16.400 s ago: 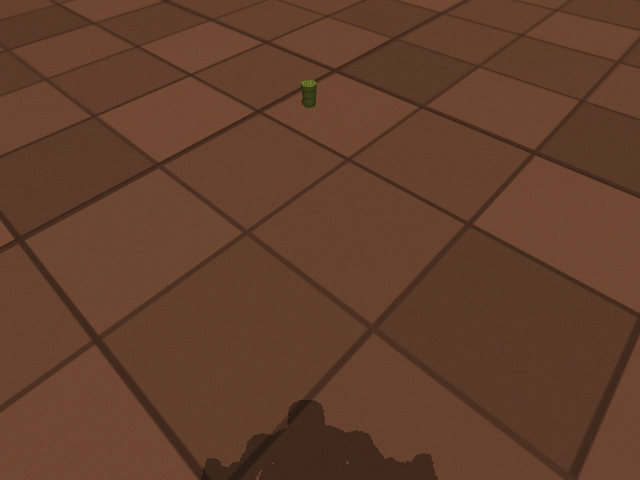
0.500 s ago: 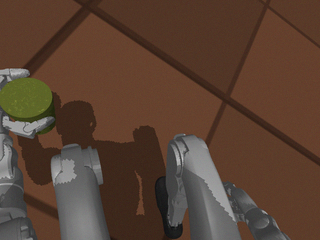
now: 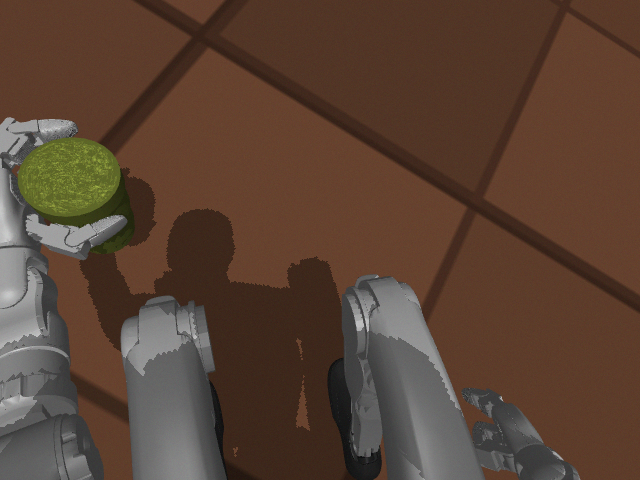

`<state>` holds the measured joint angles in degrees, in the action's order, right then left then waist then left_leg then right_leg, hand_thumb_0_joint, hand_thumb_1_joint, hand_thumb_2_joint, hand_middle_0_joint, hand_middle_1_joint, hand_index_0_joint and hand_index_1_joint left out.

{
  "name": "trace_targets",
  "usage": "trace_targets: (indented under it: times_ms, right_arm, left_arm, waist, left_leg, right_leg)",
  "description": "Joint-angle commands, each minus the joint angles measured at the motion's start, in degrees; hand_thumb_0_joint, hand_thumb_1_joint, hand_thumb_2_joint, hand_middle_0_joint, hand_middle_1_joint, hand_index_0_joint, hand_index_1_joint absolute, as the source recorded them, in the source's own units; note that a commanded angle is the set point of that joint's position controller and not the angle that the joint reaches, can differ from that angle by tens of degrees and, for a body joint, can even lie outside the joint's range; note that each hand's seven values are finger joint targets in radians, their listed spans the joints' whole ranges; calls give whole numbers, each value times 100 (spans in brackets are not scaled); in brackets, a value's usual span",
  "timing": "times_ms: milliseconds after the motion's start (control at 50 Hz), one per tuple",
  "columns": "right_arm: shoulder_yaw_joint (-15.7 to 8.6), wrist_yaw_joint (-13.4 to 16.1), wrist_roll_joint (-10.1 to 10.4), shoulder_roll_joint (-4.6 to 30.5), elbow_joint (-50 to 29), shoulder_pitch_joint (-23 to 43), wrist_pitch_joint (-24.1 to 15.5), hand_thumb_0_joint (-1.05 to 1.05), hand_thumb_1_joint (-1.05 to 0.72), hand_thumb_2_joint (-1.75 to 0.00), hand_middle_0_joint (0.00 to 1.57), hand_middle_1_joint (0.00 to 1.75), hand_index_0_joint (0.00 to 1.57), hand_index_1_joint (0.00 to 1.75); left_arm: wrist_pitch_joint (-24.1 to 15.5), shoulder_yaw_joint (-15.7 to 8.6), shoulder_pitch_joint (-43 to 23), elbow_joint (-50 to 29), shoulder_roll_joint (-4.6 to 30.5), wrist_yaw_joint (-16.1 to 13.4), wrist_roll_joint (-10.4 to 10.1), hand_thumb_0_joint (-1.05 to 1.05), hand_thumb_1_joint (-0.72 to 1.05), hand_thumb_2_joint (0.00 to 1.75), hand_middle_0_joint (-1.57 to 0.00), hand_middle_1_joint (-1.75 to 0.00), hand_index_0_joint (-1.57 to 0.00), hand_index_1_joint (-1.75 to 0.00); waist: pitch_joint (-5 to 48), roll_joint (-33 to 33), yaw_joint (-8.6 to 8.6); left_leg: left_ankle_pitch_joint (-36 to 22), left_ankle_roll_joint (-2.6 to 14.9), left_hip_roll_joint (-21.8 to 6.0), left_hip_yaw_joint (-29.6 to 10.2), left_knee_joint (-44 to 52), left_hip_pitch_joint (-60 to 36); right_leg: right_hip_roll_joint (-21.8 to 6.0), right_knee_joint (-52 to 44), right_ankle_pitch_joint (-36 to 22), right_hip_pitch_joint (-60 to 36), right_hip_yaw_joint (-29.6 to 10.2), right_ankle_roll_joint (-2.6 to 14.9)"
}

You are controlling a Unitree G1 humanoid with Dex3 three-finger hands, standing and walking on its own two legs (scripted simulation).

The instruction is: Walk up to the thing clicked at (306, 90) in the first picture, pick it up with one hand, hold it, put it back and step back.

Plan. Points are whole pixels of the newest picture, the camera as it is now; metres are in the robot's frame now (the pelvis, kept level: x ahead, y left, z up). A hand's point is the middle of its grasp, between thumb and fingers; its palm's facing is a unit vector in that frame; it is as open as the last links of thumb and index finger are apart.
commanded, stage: settle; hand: left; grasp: from the side
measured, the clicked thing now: (90, 205) +0.44 +0.25 -0.09
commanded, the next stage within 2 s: lift in 0.34 s
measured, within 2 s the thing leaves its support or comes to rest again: neither
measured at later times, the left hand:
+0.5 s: hand (58, 173) +0.45 +0.26 -0.02, palm faces +0.17 -0.98 -0.06, open 11.8 cm
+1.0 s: hand (21, 168) +0.41 +0.25 +0.07, palm faces +0.14 -0.99 -0.06, open 11.8 cm
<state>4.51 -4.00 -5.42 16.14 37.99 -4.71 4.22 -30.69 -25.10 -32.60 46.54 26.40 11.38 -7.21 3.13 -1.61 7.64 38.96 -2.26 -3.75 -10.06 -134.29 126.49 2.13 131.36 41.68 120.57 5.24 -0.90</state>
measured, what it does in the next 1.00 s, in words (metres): rises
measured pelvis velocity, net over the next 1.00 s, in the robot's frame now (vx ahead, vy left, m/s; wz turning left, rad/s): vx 0.00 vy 0.00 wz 0.06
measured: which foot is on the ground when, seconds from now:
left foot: down 0.00-1.00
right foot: down 0.00-1.00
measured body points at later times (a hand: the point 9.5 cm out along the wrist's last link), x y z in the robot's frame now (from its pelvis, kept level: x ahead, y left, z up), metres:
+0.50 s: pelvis +0.00 +0.00 +0.02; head +0.20 +0.06 +0.42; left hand +0.43 +0.31 -0.01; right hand +0.13 -0.26 -0.10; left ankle +0.08 +0.14 -0.32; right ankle +0.09 -0.12 -0.32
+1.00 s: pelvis +0.00 +0.00 +0.08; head +0.19 +0.04 +0.49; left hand +0.40 +0.30 +0.07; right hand +0.15 -0.25 -0.05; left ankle +0.08 +0.14 -0.32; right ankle +0.09 -0.12 -0.32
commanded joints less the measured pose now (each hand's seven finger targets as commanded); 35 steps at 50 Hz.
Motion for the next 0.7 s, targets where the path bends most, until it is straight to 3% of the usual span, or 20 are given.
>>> trace_targets:
  times_ms: [0, 60, 80, 120, 180, 220, 240, 300, 340, 380, 460, 520, 560, 620, 660, 680]
  right_arm:
    - [-457, 159, 4, 1165, -253, -633, -179, 0, -91, -90, 20, 30, 20, 30]
    - [-462, 189, 17, 1131, -205, -615, -234, 0, -92, -91, 20, 30, 20, 30]
    - [-463, 193, 23, 1158, -165, -654, -260, 0, -92, -91, 20, 30, 20, 30]
    - [-460, 201, 46, 1158, -173, -671, -299, 0, -92, -91, 20, 30, 20, 30]
    - [-466, 206, 52, 1166, -127, -706, -314, 0, -92, -91, 20, 30, 20, 30]
    - [-449, 204, 47, 1158, -109, -736, -323, 0, -91, -90, 20, 30, 20, 30]
    - [-450, 198, 35, 1144, -85, -746, -328, 0, -91, -90, 20, 30, 20, 30]
    - [-488, 178, 37, 1146, -103, -804, -315, 0, -90, -90, 20, 30, 20, 30]
    - [-493, 163, 39, 1151, -82, -846, -318, 0, -91, -90, 20, 30, 20, 30]
    - [-502, 155, 40, 1146, -89, -851, -324, 0, -90, -90, 20, 30, 20, 30]
    - [-509, 140, 47, 1104, -104, -882, -295, 0, -95, -91, 20, 30, 20, 30]
    - [-555, 149, 60, 1128, -133, -871, -298, 0, -95, -91, 20, 30, 20, 30]
    - [-589, 166, 74, 1082, -137, -878, -312, 0, -95, -91, 20, 30, 20, 30]
    - [-631, 209, 131, 1085, -124, -880, -352, 0, -95, -91, 20, 30, 20, 30]
    - [-646, 235, 177, 1073, -205, -844, -378, 0, -95, -91, 20, 30, 20, 30]
    - [-673, 251, 204, 1074, -186, -869, -397, 0, -94, -91, 20, 30, 20, 30]
  left_arm:
    - [-725, -319, -2274, -2101, 1732, -77, -175, 0, -3, 119, -118, -131, -118, -134]
    - [-728, -239, -2157, -1905, 1638, -70, -202, 0, -7, 119, -119, -132, -119, -134]
    - [-736, -203, -2458, -2018, 1642, -56, -227, 0, -6, 119, -119, -131, -118, -134]
    - [-739, -255, -2387, -1910, 1601, -37, -296, 0, -7, 120, -121, -134, -120, -136]
    - [-680, -204, -2195, -1476, 1479, -31, -257, 0, -4, 125, -122, -137, -121, -139]
    - [-714, -134, -2474, -1574, 1439, -17, -234, 0, -2, 127, -123, -138, -123, -141]
    - [-677, -169, -2238, -1240, 1403, -25, -214, 0, -5, 128, -124, -140, -123, -142]
    - [-661, -203, -2225, -1194, 1360, 5, -189, 0, -5, 129, -124, -140, -123, -143]
    - [-634, -84, -2244, -984, 1268, 50, -127, 0, -4, 129, -124, -140, -123, -142]
    - [-642, -247, -2285, -991, 1423, 17, -123, 0, -3, 128, -122, -137, -121, -139]
    - [-684, -264, -2349, -1148, 1357, -5, -148, 0, -7, 120, -126, -144, -129, -143]
    - [-699, -347, -2382, -1529, 1590, 29, -129, 0, -5, 121, -126, -143, -128, -142]
    - [-663, -230, -2318, -1614, 1442, 84, -151, 0, -5, 121, -125, -143, -128, -142]
    - [-607, -219, -2321, -1873, 1488, 148, -220, 0, -6, 120, -124, -141, -127, -141]
    - [-575, -196, -2177, -1900, 1359, 189, -297, 0, -6, 120, -123, -141, -126, -140]
    - [-540, -254, -2083, -1933, 1383, 185, -345, 0, -5, 121, -124, -142, -127, -141]
  waist:
    - [4113, 1652, -94]
    - [4014, 1626, -74]
    - [4085, 1691, -5]
    - [4048, 1683, -21]
    - [4000, 1544, -22]
    - [4049, 1606, -7]
    - [3971, 1461, -26]
    - [4111, 1496, -95]
    - [4076, 1413, -24]
    - [4200, 1329, -110]
    - [4278, 1350, -152]
    - [4574, 1602, -248]
    - [4679, 1540, -186]
    - [4687, 1652, -243]
    - [4545, 1570, -184]
    - [4561, 1475, -265]
  left_leg:
    - [-580, 337, 89, 535, 1648, -2914]
    - [-334, 334, 93, 553, 1745, -2904]
    - [-405, 330, 93, 538, 1731, -2984]
    - [-366, 313, 105, 520, 1804, -3042]
    - [-456, 323, 114, 526, 1817, -3092]
    - [-581, 317, 126, 542, 1810, -3147]
    - [-647, 326, 124, 557, 1787, -3078]
    - [-834, 314, 140, 582, 1841, -3242]
    - [-951, 325, 145, 574, 1818, -3196]
    - [-1070, 342, 153, 597, 1794, -3198]
    - [-1066, 347, 166, 643, 1851, -3236]
    - [-1157, 333, 163, 631, 1955, -3549]
    - [-1157, 356, 166, 673, 1971, -3563]
    - [-999, 346, 172, 679, 2139, -3682]
    - [-784, 341, 172, 666, 2247, -3633]
    - [-776, 340, 172, 684, 2288, -3647]
  right_leg:
    - [144, -1620, -1061, -1821, 166, 284]
    - [127, -1718, -824, -1806, 123, 285]
    - [116, -1680, -920, -1740, 139, 298]
    - [103, -1685, -856, -1652, 160, 312]
    - [93, -1728, -924, -1649, 172, 309]
    - [75, -1718, -1049, -1674, 162, 314]
    - [80, -1750, -1098, -1750, 153, 292]
    - [70, -1757, -1209, -1779, 156, 306]
    - [67, -1746, -1323, -1810, 170, 300]
    - [66, -1765, -1413, -1924, 146, 289]
    - [65, -1826, -1388, -2044, 107, 287]
    - [57, -1799, -1413, -2066, 96, 314]
    - [59, -1905, -1451, -2214, 37, 289]
    - [45, -1988, -1290, -2148, -14, 320]
    - [35, -2089, -1097, -2128, -8, 324]
    - [36, -2156, -1083, -2187, -40, 326]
